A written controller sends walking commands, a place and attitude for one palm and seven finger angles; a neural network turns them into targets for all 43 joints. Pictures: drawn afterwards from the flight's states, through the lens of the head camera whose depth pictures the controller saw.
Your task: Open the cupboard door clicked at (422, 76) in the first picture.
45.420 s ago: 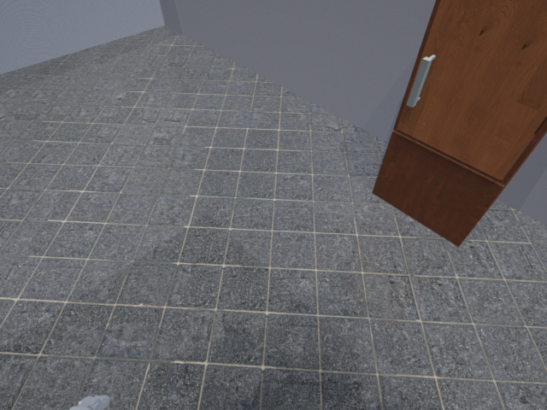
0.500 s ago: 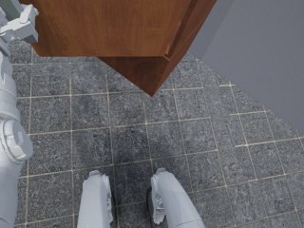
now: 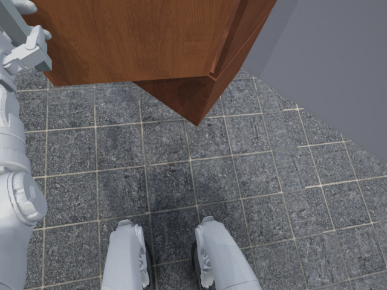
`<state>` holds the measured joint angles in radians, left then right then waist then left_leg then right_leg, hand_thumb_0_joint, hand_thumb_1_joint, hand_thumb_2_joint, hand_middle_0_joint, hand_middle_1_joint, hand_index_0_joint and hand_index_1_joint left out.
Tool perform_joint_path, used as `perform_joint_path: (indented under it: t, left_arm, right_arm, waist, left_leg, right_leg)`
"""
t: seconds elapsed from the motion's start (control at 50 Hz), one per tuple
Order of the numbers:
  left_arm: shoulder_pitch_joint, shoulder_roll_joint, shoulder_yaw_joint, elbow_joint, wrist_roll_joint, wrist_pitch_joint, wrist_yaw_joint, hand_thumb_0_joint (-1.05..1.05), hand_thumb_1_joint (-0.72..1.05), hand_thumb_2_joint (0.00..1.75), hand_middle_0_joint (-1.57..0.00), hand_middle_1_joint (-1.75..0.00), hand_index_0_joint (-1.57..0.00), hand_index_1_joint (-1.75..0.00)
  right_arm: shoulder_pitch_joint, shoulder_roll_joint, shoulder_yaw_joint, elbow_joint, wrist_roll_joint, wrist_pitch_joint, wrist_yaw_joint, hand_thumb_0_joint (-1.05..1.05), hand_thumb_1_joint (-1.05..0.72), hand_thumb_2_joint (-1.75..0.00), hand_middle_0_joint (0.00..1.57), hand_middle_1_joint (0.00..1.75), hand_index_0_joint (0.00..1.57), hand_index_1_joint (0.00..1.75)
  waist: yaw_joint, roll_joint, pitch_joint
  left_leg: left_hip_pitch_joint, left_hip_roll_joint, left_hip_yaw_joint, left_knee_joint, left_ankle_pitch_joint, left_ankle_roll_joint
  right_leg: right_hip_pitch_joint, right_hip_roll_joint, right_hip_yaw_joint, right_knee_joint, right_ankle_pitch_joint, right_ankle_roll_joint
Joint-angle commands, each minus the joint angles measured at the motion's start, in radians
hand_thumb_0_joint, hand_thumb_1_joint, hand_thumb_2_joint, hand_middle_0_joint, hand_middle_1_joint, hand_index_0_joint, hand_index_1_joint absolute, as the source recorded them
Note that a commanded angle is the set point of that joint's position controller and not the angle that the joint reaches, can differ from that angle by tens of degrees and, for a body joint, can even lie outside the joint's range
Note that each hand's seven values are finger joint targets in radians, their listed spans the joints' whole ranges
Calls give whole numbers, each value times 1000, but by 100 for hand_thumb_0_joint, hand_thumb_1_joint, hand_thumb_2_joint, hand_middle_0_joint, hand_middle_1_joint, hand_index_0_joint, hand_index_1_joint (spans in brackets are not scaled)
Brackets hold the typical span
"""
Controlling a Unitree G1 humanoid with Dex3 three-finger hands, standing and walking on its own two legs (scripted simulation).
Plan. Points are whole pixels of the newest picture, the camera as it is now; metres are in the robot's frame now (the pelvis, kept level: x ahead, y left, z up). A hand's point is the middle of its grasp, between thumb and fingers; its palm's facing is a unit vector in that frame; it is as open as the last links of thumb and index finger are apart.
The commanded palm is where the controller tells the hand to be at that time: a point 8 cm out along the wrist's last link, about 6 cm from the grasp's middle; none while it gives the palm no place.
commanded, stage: pull the door open along its arc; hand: left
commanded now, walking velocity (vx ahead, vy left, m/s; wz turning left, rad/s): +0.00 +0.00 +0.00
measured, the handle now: (21, 23) +0.59 +0.25 +0.05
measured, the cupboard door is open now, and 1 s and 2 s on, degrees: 44 84 86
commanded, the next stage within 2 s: open thumb and fingers to let go in 0.72 s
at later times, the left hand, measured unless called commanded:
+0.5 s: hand (78, 126) +0.40 +0.16 +0.05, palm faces +0.41 -0.91 +0.02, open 5.9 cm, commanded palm +0.34 +0.18 +0.05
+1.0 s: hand (129, 171) +0.33 +0.08 +0.05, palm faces +0.44 -0.90 -0.03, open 6.7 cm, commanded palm +0.28 +0.12 +0.05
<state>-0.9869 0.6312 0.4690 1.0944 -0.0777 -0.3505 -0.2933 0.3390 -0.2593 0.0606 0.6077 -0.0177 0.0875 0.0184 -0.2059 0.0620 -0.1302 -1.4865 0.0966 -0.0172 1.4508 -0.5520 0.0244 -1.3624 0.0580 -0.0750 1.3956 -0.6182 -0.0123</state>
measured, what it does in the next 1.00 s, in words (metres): stands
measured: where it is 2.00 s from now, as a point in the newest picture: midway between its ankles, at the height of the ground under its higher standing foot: (174, 278)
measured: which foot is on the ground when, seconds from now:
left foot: down 0.00-1.00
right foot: down 0.00-1.00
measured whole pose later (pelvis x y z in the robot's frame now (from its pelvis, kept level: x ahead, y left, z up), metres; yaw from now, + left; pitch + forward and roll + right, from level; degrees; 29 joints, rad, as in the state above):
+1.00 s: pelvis +0.00 -0.04 +0.03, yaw +7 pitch +22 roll +0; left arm -0.13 -0.07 -0.11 0.52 0.11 -0.60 0.56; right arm 0.12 -0.18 -0.02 0.64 -0.09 0.01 0.01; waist -0.01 0.02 -0.19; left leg -1.19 0.03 -0.03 1.31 -0.51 -0.04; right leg -1.09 0.00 -0.09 1.36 -0.65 -0.07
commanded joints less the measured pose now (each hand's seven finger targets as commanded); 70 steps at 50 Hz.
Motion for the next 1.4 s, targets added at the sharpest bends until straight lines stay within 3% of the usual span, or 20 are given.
perform_joint_path:
  t: [0.0, 0.08, 0.14, 0.16, 0.22, 0.32, 0.36, 0.4, 0.46, 0.52, 0.56, 0.64, 0.72, 0.78, 0.8, 0.86, 1.02, 1.2, 1.24, 1.38]
  left_arm:
    - [-113, 194, 14, -236, -26, -64, -31, 0, 90, 90, -40, -135, -40, -135]
    - [28, 110, -19, -320, -49, -76, -22, 0, 90, 90, -40, -135, -40, -135]
    - [132, 41, -44, -394, -74, -89, -11, 0, 90, 90, -40, -135, -40, -135]
    - [171, 9, -5, -417, -103, -96, 39, 0, 90, 90, -40, -135, -40, -135]
    - [282, -158, -31, -484, -138, -115, 214, 0, 90, 90, -40, -135, -40, -135]
    - [403, -336, -160, -598, -36, -167, 489, 0, 90, 90, -40, -135, -40, -135]
    - [409, -399, -228, -648, 16, -188, 564, 0, 90, 90, -40, -135, -40, -135]
    - [467, -482, -297, -676, 53, -210, 629, 0, 90, 90, -40, -135, -40, -135]
    - [483, -561, -401, -721, 116, -242, 698, 0, 90, 90, -40, -135, -40, -135]
    - [543, -626, -455, -724, 153, -262, 765, 0, 90, 90, -40, -135, -40, -135]
    - [564, -655, -504, -741, 184, -272, 792, 0, 90, 90, -40, -135, -40, -135]
    - [663, -744, -617, -786, 218, -285, 811, 0, 90, 90, -40, -135, -40, -135]
    - [813, -748, -639, -839, 219, -278, 809, 0, 90, 90, -40, -135, -40, -135]
    - [688, -734, -636, -845, 227, -284, 830, 0, 90, 90, -40, -135, -40, -135]
    - [599, -714, -621, -823, 236, -293, 844, 0, 90, 90, -40, -135, -40, -135]
    - [602, -669, -565, -788, 243, -313, 864, 0, 69, 81, -38, -133, -38, -133]
    - [643, -705, -575, -766, 159, -295, 810, 0, 13, 57, -35, -127, -35, -127]
    - [692, -715, -582, -777, 164, -303, 798, 0, -50, 30, -30, -120, -30, -120]
    - [701, -722, -588, -771, 171, -305, 802, 0, -50, 30, -30, -120, -30, -120]
    - [675, -726, -591, -767, 191, -302, 825, 0, -50, 30, -24, -85, -24, -85]
  right_arm:
    - [184, -197, -82, -47, 10, -7, -10, 0, -90, -90, 20, 30, 20, 30]
    - [150, -185, -94, -60, 22, -14, -2, 0, -90, -90, 20, 30, 20, 30]
    - [121, -177, -105, -73, 27, -19, 2, 0, -90, -90, 20, 30, 20, 30]
    - [116, -168, -109, -79, 25, -25, -1, 0, -90, -90, 20, 30, 20, 30]
    - [76, -141, -115, -90, 14, -40, 5, 0, -90, -90, 20, 30, 20, 30]
    - [45, -115, -123, -96, -18, -34, 29, 0, -90, -90, 20, 30, 20, 30]
    - [30, -109, -127, -99, -30, -28, 35, 0, -90, -90, 20, 30, 20, 30]
    - [0, -98, -130, -103, -38, -25, 42, 0, -90, -90, 20, 30, 20, 30]
    - [-32, -90, -135, -107, -51, -24, 43, 0, -90, -90, 20, 30, 20, 30]
    - [-78, -74, -135, -109, -60, -33, 43, 0, -90, -90, 20, 30, 20, 30]
    - [-94, -67, -137, -109, -65, -41, 39, 0, -90, -90, 20, 30, 20, 30]
    - [-139, -45, -131, -112, -67, -64, 36, 0, -90, -90, 20, 30, 20, 30]
    - [-172, -27, -121, -127, -66, -86, 26, 0, -90, -90, 20, 30, 20, 30]
    - [-191, -21, -114, -110, -72, -102, 11, 0, -90, -90, 20, 30, 20, 30]
    - [-192, -20, -112, -91, -75, -106, 3, 0, -90, -90, 20, 30, 20, 30]
    - [-201, -15, -112, -84, -82, -116, -13, 0, -90, -90, 20, 30, 20, 30]
    - [-195, -22, -118, -89, -68, -115, -16, 0, -90, -90, 20, 30, 20, 30]
    - [-169, -28, -124, -89, -69, -111, -4, 0, -90, -90, 20, 30, 20, 30]
    - [-173, -32, -126, -89, -69, -111, -2, 0, -90, -90, 20, 30, 20, 30]
    - [-172, -35, -127, -90, -74, -111, -2, 0, -90, -90, 20, 30, 20, 30]
  waist:
    - [63, 108, -645]
    - [80, 94, -601]
    - [92, 43, -587]
    - [116, 35, -582]
    - [141, 12, -549]
    - [150, -2, -519]
    - [140, -18, -502]
    - [150, -8, -495]
    - [136, -32, -473]
    - [147, -75, -449]
    - [140, -94, -433]
    - [156, -77, -437]
    - [181, -105, -420]
    - [154, -124, -367]
    - [131, -136, -341]
    - [152, -127, -372]
    - [160, -160, -426]
    - [169, -158, -428]
    - [167, -145, -420]
    - [166, -129, -424]
  left_leg:
    - [613, -41, -58, -144, 473, 13]
    - [624, -48, -48, -174, 472, 9]
    - [617, -58, -34, -191, 458, 11]
    - [622, -60, -30, -196, 474, 7]
    - [622, -66, -15, -223, 456, -11]
    - [654, -70, -3, -256, 454, -27]
    - [663, -71, -6, -259, 438, -26]
    - [686, -72, -8, -271, 415, -31]
    - [689, -76, -15, -275, 382, -27]
    - [659, -85, -8, -286, 317, -21]
    - [638, -88, -6, -282, 289, -16]
    - [646, -100, 6, -286, 272, -13]
    - [621, -106, 12, -286, 268, -11]
    - [566, -109, 6, -258, 204, -6]
    - [550, -107, 1, -245, 181, -5]
    - [519, -112, 4, -226, 171, -5]
    - [525, -114, 13, -235, 203, -9]
    - [540, -116, 10, -245, 250, -9]
    - [554, -114, 14, -248, 243, -9]
    - [575, -112, 10, -251, 248, -7]
  right_leg:
    - [280, 13, 28, -184, 454, -9]
    - [299, 7, 29, -200, 467, -8]
    - [346, 3, 34, -218, 487, -3]
    - [355, 3, 33, -217, 502, -3]
    - [365, -2, 22, -227, 488, 5]
    - [397, -8, 20, -232, 495, 0]
    - [393, -10, 19, -236, 484, -3]
    - [389, -12, 14, -242, 458, -7]
    - [386, -15, 14, -251, 437, -11]
    - [412, -21, 16, -269, 401, -11]
    - [422, -25, 24, -280, 388, -11]
    - [447, -35, 32, -298, 384, -16]
    - [490, -45, 49, -310, 401, -16]
    - [449, -57, 78, -325, 330, -6]
    - [422, -61, 84, -328, 298, -3]
    - [443, -68, 116, -332, 274, -1]
    - [523, -81, 134, -344, 374, 15]
    - [527, -76, 107, -317, 460, 10]
    - [497, -69, 95, -316, 426, 5]
    - [459, -58, 73, -306, 385, -4]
